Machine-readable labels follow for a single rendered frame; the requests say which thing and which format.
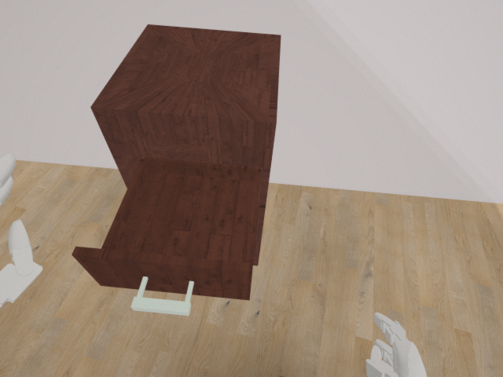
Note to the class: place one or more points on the robot right hand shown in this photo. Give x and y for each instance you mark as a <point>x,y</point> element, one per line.
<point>403,359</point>

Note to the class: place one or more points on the drawer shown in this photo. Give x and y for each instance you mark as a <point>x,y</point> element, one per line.
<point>181,221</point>

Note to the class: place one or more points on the handle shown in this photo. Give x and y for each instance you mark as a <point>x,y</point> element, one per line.
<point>155,305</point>
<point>180,152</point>

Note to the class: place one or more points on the cabinet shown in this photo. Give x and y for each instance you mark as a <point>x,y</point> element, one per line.
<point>196,87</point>

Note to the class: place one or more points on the robot left hand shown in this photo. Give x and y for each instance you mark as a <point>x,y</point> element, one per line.
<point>15,279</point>

